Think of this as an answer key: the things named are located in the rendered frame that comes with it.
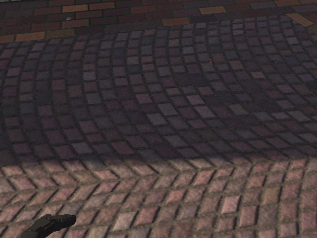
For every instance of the robot left hand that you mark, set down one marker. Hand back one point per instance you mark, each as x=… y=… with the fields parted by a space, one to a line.
x=48 y=224

